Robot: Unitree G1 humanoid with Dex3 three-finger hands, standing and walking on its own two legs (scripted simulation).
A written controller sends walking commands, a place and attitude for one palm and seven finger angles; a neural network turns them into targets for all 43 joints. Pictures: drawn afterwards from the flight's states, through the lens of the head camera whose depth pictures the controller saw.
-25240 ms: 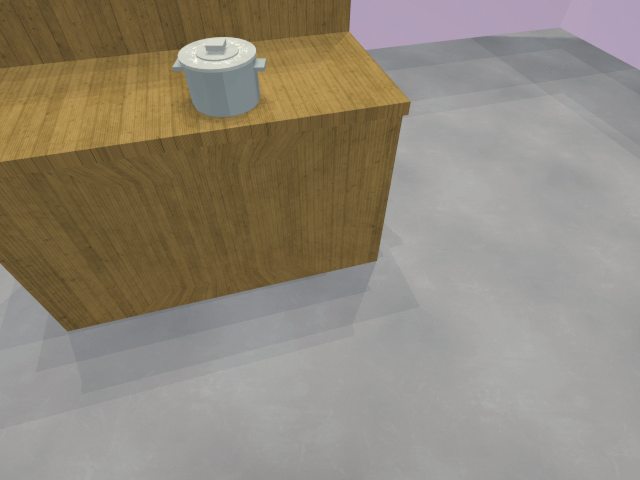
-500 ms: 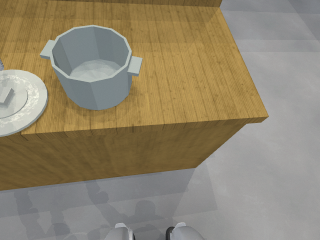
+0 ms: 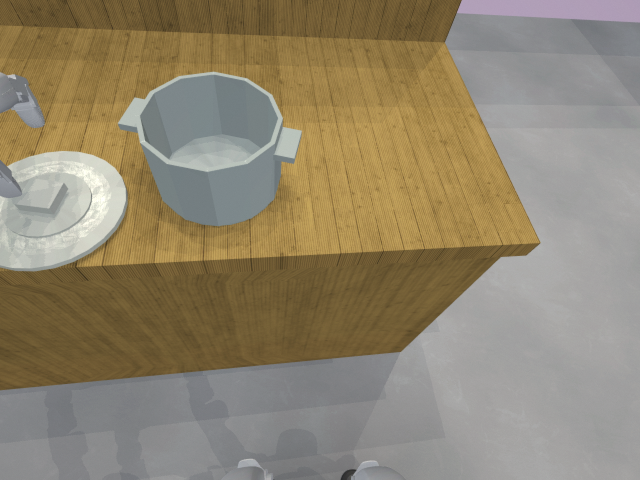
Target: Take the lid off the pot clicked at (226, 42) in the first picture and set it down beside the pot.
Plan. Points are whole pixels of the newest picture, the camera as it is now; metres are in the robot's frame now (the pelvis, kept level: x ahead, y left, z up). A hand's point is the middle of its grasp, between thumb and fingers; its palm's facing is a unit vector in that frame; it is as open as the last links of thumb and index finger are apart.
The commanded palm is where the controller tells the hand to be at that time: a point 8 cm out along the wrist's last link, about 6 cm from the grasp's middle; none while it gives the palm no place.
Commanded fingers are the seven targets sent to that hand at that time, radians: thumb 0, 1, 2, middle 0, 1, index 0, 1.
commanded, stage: raise the empty hand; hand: left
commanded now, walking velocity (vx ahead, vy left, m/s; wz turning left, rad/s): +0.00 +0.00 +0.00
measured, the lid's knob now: (42, 196) +0.48 +0.34 +0.02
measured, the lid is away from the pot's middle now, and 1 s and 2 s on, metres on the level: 0.23 0.23 0.23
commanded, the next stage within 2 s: draw the hand back to the body in 0.98 s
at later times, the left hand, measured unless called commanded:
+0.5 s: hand out of the picture +0.49 +0.33 +0.15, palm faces -0.39 -0.15 -0.91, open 10.9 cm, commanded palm +0.52 +0.33 +0.22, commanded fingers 0.00 0.07 0.48 -0.30 -0.96 -0.30 -0.96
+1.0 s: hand out of the picture +0.49 +0.34 +0.20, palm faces -0.34 -0.17 -0.92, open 11.0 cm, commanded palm +0.52 +0.33 +0.26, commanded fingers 0.00 0.07 0.48 -0.30 -0.96 -0.30 -0.96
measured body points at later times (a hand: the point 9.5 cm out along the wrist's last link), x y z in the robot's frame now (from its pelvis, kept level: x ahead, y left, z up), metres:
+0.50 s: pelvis +0.02 -0.02 +0.01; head +0.11 +0.01 +0.45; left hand +0.51 +0.34 +0.21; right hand +0.01 -0.30 -0.10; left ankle +0.01 +0.06 -0.71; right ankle +0.00 -0.17 -0.71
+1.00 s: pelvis +0.02 -0.02 +0.02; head +0.11 +0.00 +0.46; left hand +0.50 +0.34 +0.25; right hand +0.06 -0.30 -0.10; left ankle +0.01 +0.06 -0.71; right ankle +0.00 -0.17 -0.71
